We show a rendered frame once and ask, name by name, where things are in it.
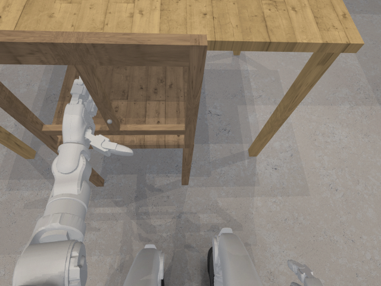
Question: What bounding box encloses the left robot upper arm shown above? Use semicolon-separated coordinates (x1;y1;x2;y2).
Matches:
15;240;88;286

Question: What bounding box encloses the table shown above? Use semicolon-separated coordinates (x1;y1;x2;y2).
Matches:
0;0;364;159

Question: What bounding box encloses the right robot shin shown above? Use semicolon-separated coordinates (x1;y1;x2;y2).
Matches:
213;228;233;286

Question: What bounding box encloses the robot right hand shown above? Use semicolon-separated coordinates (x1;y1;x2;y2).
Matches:
288;259;324;286

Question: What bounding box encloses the robot left thigh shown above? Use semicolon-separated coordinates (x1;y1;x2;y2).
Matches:
123;248;164;286

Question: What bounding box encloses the robot left hand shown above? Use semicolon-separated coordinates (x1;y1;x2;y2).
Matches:
62;76;133;157

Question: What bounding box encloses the robot left forearm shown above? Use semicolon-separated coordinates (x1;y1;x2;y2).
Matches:
12;142;92;286

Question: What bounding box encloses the chair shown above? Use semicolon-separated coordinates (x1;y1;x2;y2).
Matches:
0;30;208;186

